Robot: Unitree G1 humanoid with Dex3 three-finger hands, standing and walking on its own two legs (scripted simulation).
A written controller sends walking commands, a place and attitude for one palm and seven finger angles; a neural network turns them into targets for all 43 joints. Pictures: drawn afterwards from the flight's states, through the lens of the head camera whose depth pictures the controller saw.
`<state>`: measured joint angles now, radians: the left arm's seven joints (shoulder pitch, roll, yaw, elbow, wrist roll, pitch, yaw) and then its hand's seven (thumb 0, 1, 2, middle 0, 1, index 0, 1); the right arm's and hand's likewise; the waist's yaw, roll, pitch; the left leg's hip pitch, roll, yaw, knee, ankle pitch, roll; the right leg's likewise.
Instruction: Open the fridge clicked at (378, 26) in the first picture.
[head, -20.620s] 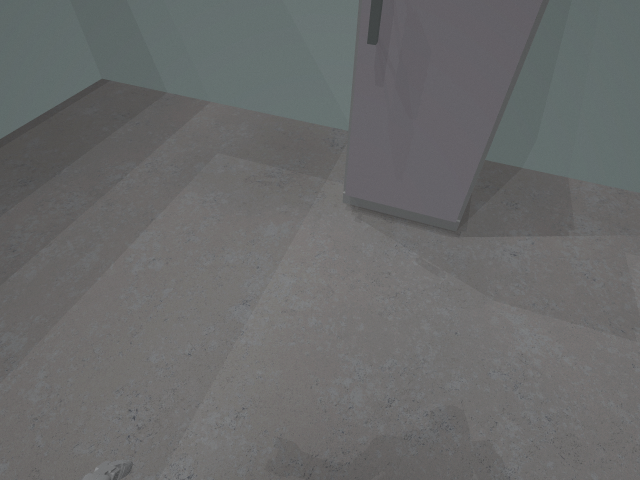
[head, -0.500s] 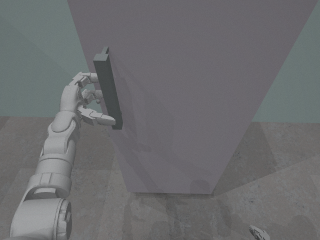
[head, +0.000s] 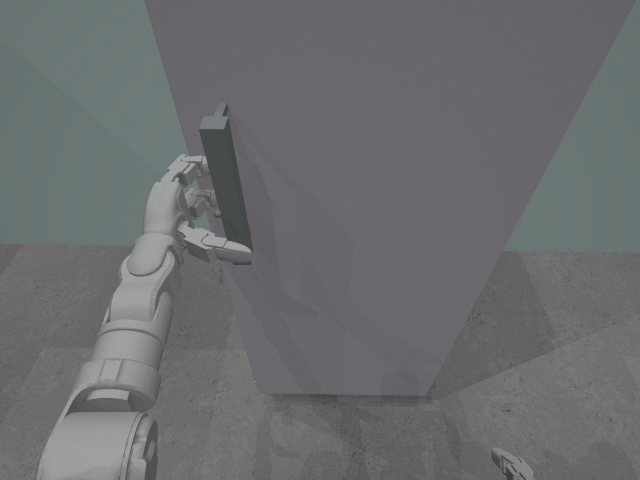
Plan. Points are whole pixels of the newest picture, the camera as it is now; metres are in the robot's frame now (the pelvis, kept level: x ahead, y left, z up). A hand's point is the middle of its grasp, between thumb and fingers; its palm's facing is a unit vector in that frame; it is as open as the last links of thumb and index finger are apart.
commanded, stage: slide the fingers in behind the handle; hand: left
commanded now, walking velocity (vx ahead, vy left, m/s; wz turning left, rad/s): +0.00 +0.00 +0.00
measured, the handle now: (233, 191) +0.46 +0.14 +0.13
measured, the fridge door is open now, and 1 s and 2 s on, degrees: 0 0 0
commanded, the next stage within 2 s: grip the handle and tug to test in 1.34 s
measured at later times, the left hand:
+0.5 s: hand (238, 213) +0.40 +0.12 +0.14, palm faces +0.07 -1.00 -0.01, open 14.2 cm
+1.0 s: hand (240, 215) +0.40 +0.12 +0.14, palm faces +0.07 -1.00 -0.02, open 14.6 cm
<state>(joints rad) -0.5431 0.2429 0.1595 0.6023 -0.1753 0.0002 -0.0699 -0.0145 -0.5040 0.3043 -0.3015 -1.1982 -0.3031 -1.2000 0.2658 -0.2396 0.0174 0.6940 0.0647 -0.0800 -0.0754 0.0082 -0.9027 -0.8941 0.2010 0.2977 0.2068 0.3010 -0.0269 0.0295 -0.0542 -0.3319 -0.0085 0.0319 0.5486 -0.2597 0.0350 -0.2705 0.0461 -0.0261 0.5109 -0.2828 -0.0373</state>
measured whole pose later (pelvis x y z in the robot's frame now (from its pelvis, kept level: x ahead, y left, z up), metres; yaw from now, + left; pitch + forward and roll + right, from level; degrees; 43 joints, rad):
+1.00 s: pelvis +0.02 -0.02 +0.00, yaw +0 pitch +1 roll +0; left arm -0.41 0.18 0.10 0.37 -0.17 0.10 0.02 -0.01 -0.50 0.30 -0.17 -1.14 -0.18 -1.16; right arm 0.22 -0.24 0.01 0.68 0.05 -0.06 -0.07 0.01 -0.90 -0.89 0.20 0.30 0.21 0.30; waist 0.00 0.03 -0.06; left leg -0.25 0.00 0.02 0.49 -0.26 0.01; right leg -0.19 0.06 -0.03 0.47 -0.29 -0.06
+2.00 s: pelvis +0.00 -0.01 +0.00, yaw +1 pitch +1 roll -1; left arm -0.55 0.17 0.09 0.53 -0.16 0.08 0.04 0.00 0.41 0.69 -0.33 -1.32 -0.37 -1.32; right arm 0.24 -0.22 0.02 0.72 0.05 -0.04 -0.07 0.01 -0.90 -0.89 0.20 0.30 0.21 0.30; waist -0.01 0.03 -0.04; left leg -0.29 -0.01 0.01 0.51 -0.24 0.03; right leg -0.22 0.04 -0.04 0.47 -0.27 -0.04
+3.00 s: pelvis +0.04 -0.02 +0.01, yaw -1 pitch +1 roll +0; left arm -0.22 0.16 0.10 0.11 -0.17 0.19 0.01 0.00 0.67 0.72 -0.29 -1.36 -0.31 -1.37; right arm 0.22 -0.23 0.01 0.63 0.05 0.01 -0.06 0.01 -0.90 -0.89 0.20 0.30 0.21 0.30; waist 0.00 0.03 -0.08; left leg -0.20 0.00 0.04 0.46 -0.28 0.01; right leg -0.15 0.06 -0.01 0.43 -0.30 -0.05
